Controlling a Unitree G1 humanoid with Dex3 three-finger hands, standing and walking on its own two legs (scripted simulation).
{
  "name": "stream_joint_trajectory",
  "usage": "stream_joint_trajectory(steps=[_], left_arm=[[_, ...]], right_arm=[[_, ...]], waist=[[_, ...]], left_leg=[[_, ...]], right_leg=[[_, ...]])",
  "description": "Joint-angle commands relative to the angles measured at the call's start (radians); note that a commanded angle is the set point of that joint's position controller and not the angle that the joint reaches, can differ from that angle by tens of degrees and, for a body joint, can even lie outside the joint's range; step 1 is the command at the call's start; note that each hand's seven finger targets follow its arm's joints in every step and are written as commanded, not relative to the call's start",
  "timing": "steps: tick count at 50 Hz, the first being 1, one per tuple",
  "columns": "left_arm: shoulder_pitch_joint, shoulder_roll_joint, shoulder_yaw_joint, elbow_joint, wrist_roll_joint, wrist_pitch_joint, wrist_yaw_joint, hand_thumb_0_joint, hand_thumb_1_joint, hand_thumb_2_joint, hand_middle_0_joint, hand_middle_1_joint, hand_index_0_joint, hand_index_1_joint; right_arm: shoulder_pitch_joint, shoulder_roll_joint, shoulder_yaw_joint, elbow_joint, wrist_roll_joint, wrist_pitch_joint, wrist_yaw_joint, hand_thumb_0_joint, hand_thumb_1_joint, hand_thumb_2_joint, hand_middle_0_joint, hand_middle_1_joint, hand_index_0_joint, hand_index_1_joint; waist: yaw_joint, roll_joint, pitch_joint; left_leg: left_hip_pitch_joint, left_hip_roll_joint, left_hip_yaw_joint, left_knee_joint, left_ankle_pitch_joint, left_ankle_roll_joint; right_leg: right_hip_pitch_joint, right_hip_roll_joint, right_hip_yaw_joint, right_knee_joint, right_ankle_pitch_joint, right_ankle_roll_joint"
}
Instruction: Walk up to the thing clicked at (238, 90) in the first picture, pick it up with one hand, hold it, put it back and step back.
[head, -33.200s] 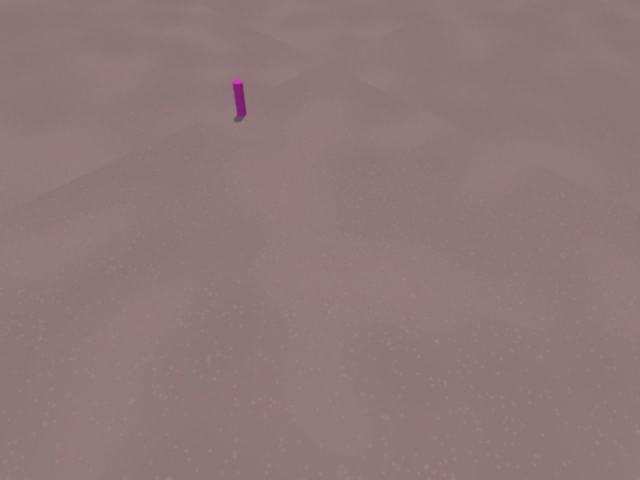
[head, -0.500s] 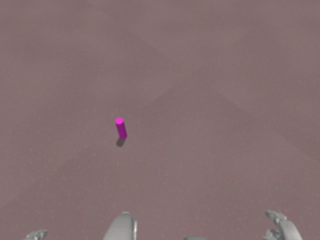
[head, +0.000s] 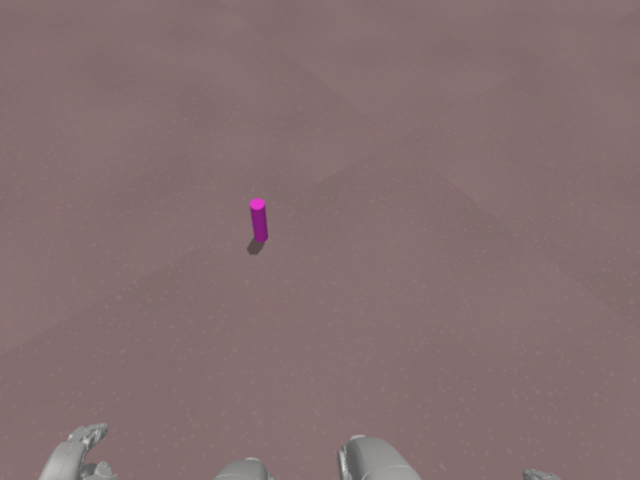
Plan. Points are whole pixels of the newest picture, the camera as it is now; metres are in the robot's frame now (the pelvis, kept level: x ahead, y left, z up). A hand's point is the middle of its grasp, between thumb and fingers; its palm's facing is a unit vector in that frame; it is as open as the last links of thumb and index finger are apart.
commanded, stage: step back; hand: left
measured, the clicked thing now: (259, 221) +0.96 +0.20 -0.66
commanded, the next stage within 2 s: stand in 1.26 s
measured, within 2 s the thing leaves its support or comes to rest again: neither
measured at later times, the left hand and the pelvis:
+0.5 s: hand out of the picture -0.08 +0.28 -0.14, palm faces +0.04 -0.91 -0.42, open 7.4 cm; pelvis -0.11 +0.00 +0.00, yaw +2 degrees
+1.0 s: hand out of the picture +0.01 +0.25 -0.14, palm faces +0.03 -0.93 -0.38, open 7.4 cm; pelvis -0.06 -0.01 +0.00, yaw +1 degrees
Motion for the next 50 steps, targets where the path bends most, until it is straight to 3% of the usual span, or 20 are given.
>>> stream_joint_trajectory(steps=[1,5,6,7,8,11,16,21,22,24,25,27,33,36,37,38,39,40,44,50], left_arm=[[0.066,0.165,0.049,-0.050,0.006,-0.038,0.005,0.000,0.900,0.900,-0.200,-0.300,-0.200,-0.300],[0.149,0.157,0.048,0.035,0.018,-0.081,0.008,0.000,0.900,0.900,-0.200,-0.300,-0.200,-0.300],[0.153,0.201,0.062,0.046,0.035,-0.091,0.013,0.000,0.900,0.900,-0.200,-0.300,-0.200,-0.300],[0.162,0.281,0.081,0.042,0.043,-0.101,0.016,0.000,0.900,0.900,-0.200,-0.300,-0.200,-0.300],[0.092,0.381,0.097,0.011,0.044,-0.099,0.017,0.000,0.900,0.900,-0.200,-0.300,-0.200,-0.300],[-0.034,0.267,0.068,0.001,0.032,-0.113,0.021,0.000,0.900,0.900,-0.200,-0.300,-0.200,-0.300],[0.058,0.274,0.079,0.037,0.045,-0.115,0.009,0.000,0.900,0.900,-0.200,-0.300,-0.200,-0.300],[0.041,0.280,0.064,0.047,0.035,-0.095,-0.007,0.000,0.900,0.900,-0.200,-0.300,-0.200,-0.300],[0.070,0.233,0.043,0.048,0.036,-0.088,-0.009,0.000,0.900,0.900,-0.200,-0.300,-0.200,-0.300],[-0.005,0.188,0.033,0.026,0.013,-0.091,-0.006,0.000,0.900,0.900,-0.200,-0.300,-0.200,-0.300],[-0.034,0.247,0.046,0.031,0.021,-0.097,-0.006,0.000,0.900,0.900,-0.200,-0.300,-0.200,-0.300],[0.029,0.211,0.039,0.061,0.006,-0.108,-0.017,0.000,0.900,0.900,-0.200,-0.300,-0.200,-0.300],[0.061,0.200,0.045,0.092,0.013,-0.115,-0.037,0.000,0.900,0.900,-0.200,-0.300,-0.200,-0.300],[0.170,0.184,0.050,0.144,0.017,-0.125,-0.018,0.000,0.900,0.900,-0.200,-0.300,-0.200,-0.300],[0.182,0.206,0.059,0.147,0.025,-0.131,-0.008,0.000,0.900,0.900,-0.200,-0.300,-0.200,-0.300],[0.209,0.290,0.077,0.138,0.038,-0.142,0.002,0.000,0.900,0.900,-0.200,-0.300,-0.200,-0.300],[0.166,0.343,0.083,0.119,0.031,-0.140,0.000,0.000,0.900,0.900,-0.200,-0.300,-0.200,-0.300],[0.113,0.332,0.084,0.095,0.024,-0.142,0.000,0.000,0.900,0.900,-0.200,-0.300,-0.200,-0.300],[0.036,0.259,0.062,0.086,0.018,-0.149,0.004,0.000,0.900,0.900,-0.200,-0.300,-0.200,-0.300],[-0.013,0.224,0.027,0.085,-0.001,-0.118,0.002,0.000,0.900,0.900,-0.200,-0.300,-0.200,-0.300]], right_arm=[[-0.050,-0.261,-0.086,-0.096,-0.008,-0.027,-0.015,0.000,-0.900,-0.900,0.200,0.300,0.200,0.300],[-0.045,-0.277,-0.088,-0.076,0.003,-0.004,-0.003,0.000,-0.900,-0.900,0.200,0.300,0.200,0.300],[-0.013,-0.230,-0.073,-0.073,0.005,-0.001,-0.001,0.000,-0.900,-0.900,0.200,0.300,0.200,0.300],[-0.002,-0.165,-0.052,-0.090,0.011,-0.004,0.003,0.000,-0.900,-0.900,0.200,0.300,0.200,0.300],[-0.099,-0.202,-0.071,-0.104,0.009,0.002,-0.014,0.000,-0.900,-0.900,0.200,0.300,0.200,0.300],[-0.038,-0.230,-0.080,-0.035,0.027,-0.010,-0.005,0.000,-0.900,-0.900,0.200,0.300,0.200,0.300],[-0.035,-0.224,-0.083,-0.019,0.001,-0.026,0.021,0.000,-0.900,-0.900,0.200,0.300,0.200,0.300],[0.065,-0.210,-0.095,0.046,0.004,-0.057,0.037,0.000,-0.900,-0.900,0.200,0.300,0.200,0.300],[0.104,-0.222,-0.107,0.068,-0.002,-0.065,0.033,0.000,-0.900,-0.900,0.200,0.300,0.200,0.300],[0.141,-0.375,-0.138,0.054,-0.019,-0.077,0.024,0.000,-0.900,-0.900,0.200,0.300,0.200,0.300],[0.111,-0.365,-0.137,0.046,-0.006,-0.084,0.025,0.000,-0.900,-0.900,0.200,0.300,0.200,0.300],[0.066,-0.279,-0.107,0.039,-0.006,-0.097,0.016,0.000,-0.900,-0.900,0.200,0.300,0.200,0.300],[0.036,-0.282,-0.109,0.026,-0.010,-0.079,0.024,0.000,-0.900,-0.900,0.200,0.300,0.200,0.300],[-0.013,-0.231,-0.086,0.013,0.007,-0.058,0.025,0.000,-0.900,-0.900,0.200,0.300,0.200,0.300],[0.033,-0.171,-0.064,0.015,0.011,-0.055,0.021,0.000,-0.900,-0.900,0.200,0.300,0.200,0.300],[0.022,-0.127,-0.051,-0.008,0.017,-0.059,0.021,0.000,-0.900,-0.900,0.200,0.300,0.200,0.300],[0.012,-0.199,-0.073,0.006,0.006,-0.052,0.006,0.000,-0.900,-0.900,0.200,0.300,0.200,0.300],[0.051,-0.242,-0.086,0.028,0.011,-0.055,0.005,0.000,-0.900,-0.900,0.200,0.300,0.200,0.300],[0.112,-0.206,-0.076,0.080,0.015,-0.063,0.012,0.000,-0.900,-0.900,0.200,0.300,0.200,0.300],[0.087,-0.174,-0.071,0.114,0.007,-0.070,0.005,0.000,-0.900,-0.900,0.200,0.300,0.200,0.300]], waist=[[0.011,0.216,-0.174],[0.031,0.177,-0.239],[0.020,0.091,-0.234],[0.023,-0.131,-0.191],[0.077,-0.185,-0.149],[-0.006,-0.017,-0.075],[0.056,-0.125,-0.064],[0.002,-0.132,-0.121],[-0.018,-0.038,-0.136],[-0.071,0.215,-0.104],[-0.063,0.108,-0.028],[-0.017,0.058,-0.078],[-0.021,0.200,-0.066],[0.055,0.124,-0.107],[0.064,0.015,-0.136],[0.077,-0.175,-0.144],[0.077,-0.116,-0.101],[0.048,-0.056,-0.073],[0.012,-0.066,-0.109],[-0.014,-0.090,-0.176]], left_leg=[[0.100,0.239,-0.196,-0.173,0.321,0.219],[0.074,0.179,-0.129,-0.046,0.121,0.147],[-0.075,0.129,-0.097,0.050,0.017,0.099],[-0.304,-0.007,-0.057,0.186,-0.210,0.025],[-0.198,-0.015,-0.162,0.301,-0.319,-0.006],[-0.187,-0.058,-0.167,0.445,-0.154,-0.015],[-0.194,-0.024,-0.082,0.231,-0.178,-0.037],[0.129,-0.027,0.054,-0.173,-0.127,0.010],[0.266,-0.029,0.006,-0.249,-0.119,0.021],[0.244,0.344,-0.628,-0.462,-0.668,0.196],[0.131,0.354,-0.613,-0.480,-0.628,0.233],[0.216,0.254,-0.400,-0.402,-0.319,0.175],[-0.006,0.196,-0.203,-0.363,-0.281,0.162],[-0.137,0.143,-0.118,-0.164,-0.249,0.105],[-0.207,0.097,-0.082,-0.028,-0.241,0.072],[-0.352,-0.049,-0.019,0.227,-0.278,0.017],[-0.280,-0.017,-0.081,0.337,-0.334,0.007],[-0.277,0.009,-0.123,0.374,-0.295,0.005],[-0.136,0.038,-0.090,0.269,-0.167,-0.012],[0.129,0.007,0.059,-0.150,0.106,-0.007]], right_leg=[[0.066,-0.056,-0.014,-0.184,-0.027,0.020],[0.311,-0.042,-0.119,-0.775,0.193,-0.008],[0.425,-0.090,0.015,-0.792,0.203,-0.026],[0.452,-0.287,0.346,-0.820,0.109,-0.076],[0.117,-0.497,0.539,-0.878,0.028,-0.239],[0.127,-0.351,0.256,-0.781,0.236,-0.182],[0.205,-0.319,0.246,-0.845,-0.262,-0.155],[0.114,-0.309,0.140,-0.794,-0.170,-0.130],[0.024,-0.244,0.066,-0.667,-0.157,-0.096],[-0.246,-0.089,-0.087,-0.278,-0.061,-0.005],[-0.198,-0.125,0.012,-0.207,-0.003,-0.011],[-0.155,-0.131,0.019,-0.217,0.089,-0.012],[0.131,-0.104,-0.113,-0.457,0.110,0.005],[0.405,-0.057,-0.149,-0.662,0.238,-0.006],[0.504,-0.103,-0.040,-0.716,0.195,-0.017],[0.505,-0.341,0.383,-0.864,-0.018,-0.105],[0.314,-0.496,0.541,-0.939,-0.204,-0.213],[0.296,-0.499,0.519,-0.916,-0.166,-0.254],[0.225,-0.368,0.197,-0.814,0.218,-0.172],[0.166,-0.276,0.014,-0.601,0.565,-0.096]])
